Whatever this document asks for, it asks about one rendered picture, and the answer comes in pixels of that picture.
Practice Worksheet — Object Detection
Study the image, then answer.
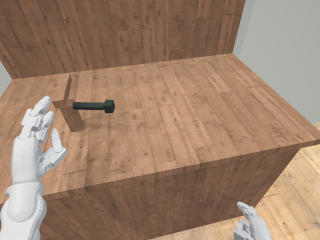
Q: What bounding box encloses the counter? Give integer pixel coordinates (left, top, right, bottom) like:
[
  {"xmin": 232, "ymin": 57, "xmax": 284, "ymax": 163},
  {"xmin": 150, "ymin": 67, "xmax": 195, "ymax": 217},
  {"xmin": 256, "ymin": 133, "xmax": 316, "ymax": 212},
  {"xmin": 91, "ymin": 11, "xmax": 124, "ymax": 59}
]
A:
[{"xmin": 0, "ymin": 0, "xmax": 320, "ymax": 240}]

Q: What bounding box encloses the tap lever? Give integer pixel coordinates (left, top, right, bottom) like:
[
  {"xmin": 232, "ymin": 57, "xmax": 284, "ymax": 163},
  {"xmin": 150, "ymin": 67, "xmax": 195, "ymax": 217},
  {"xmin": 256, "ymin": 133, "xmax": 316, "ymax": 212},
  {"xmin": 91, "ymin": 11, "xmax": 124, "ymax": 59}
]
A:
[{"xmin": 72, "ymin": 100, "xmax": 115, "ymax": 113}]

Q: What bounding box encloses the robot left hand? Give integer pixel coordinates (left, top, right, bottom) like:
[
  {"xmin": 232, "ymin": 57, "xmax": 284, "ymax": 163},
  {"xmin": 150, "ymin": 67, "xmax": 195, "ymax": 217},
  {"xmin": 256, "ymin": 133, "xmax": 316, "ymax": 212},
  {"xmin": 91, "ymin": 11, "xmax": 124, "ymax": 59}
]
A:
[{"xmin": 10, "ymin": 96, "xmax": 67, "ymax": 185}]

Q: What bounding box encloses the left robot forearm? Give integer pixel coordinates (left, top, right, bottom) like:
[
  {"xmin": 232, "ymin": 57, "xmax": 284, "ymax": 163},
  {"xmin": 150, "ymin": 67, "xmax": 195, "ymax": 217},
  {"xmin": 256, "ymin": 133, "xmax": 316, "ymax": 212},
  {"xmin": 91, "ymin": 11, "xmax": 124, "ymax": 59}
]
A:
[{"xmin": 0, "ymin": 181, "xmax": 47, "ymax": 240}]

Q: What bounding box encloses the robot right hand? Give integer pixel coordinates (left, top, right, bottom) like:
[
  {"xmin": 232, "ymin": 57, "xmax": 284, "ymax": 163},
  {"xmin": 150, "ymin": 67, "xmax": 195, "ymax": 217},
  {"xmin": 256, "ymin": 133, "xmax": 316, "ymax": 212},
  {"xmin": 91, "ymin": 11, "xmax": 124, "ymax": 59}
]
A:
[{"xmin": 233, "ymin": 201, "xmax": 272, "ymax": 240}]

